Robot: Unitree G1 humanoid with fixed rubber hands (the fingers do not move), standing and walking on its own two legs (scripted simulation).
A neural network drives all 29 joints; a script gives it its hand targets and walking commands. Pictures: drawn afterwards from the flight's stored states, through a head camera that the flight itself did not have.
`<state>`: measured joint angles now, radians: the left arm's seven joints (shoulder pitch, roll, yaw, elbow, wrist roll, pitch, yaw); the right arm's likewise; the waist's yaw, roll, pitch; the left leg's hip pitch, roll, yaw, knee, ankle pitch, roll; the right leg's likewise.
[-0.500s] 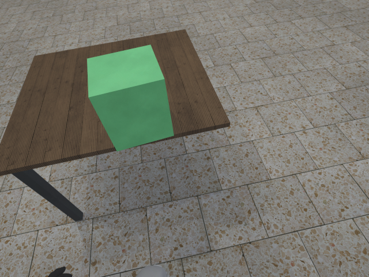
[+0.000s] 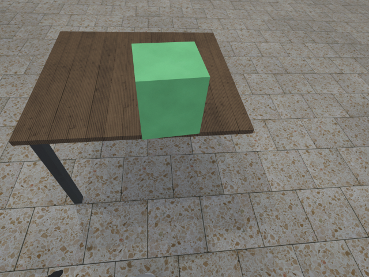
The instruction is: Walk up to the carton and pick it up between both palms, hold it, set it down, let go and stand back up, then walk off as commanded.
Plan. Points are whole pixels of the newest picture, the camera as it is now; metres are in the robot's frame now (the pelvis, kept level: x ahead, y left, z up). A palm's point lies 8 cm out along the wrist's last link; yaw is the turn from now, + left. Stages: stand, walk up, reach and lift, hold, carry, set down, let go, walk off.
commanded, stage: walk up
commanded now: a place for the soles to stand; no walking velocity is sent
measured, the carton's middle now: (167, 91) +0.69 +0.06 -0.03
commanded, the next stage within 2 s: none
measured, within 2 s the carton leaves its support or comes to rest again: neither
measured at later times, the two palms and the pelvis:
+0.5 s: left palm out of the picture +0.11 +0.28 -0.09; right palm out of the picture +0.08 -0.34 -0.11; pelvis +0.02 -0.03 +0.00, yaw +1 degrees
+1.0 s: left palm out of the picture +0.09 +0.28 -0.11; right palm out of the picture +0.10 -0.34 -0.09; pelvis +0.01 -0.03 +0.00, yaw +1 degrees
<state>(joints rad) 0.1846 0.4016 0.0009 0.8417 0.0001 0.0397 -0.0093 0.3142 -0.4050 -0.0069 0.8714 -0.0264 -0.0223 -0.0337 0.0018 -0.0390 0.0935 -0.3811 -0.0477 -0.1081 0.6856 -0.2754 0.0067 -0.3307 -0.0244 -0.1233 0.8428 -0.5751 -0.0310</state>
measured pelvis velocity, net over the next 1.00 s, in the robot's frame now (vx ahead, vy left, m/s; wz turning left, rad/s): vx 0.01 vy -0.03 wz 0.02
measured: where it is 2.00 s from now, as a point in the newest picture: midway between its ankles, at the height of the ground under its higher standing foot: outside the picture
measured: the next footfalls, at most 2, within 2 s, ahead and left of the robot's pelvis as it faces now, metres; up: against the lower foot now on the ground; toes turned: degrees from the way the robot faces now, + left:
right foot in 0.16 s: +0.04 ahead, -0.10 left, +0.00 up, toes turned -6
left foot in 0.60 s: +0.12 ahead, +0.11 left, +0.00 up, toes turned -6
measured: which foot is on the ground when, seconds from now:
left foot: down 0.00-0.18, up 0.20-0.58, down 0.60-0.98, up 1.00-1.00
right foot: up 0.00-0.14, down 0.16-0.62, up 0.64-0.92, down 0.94-1.00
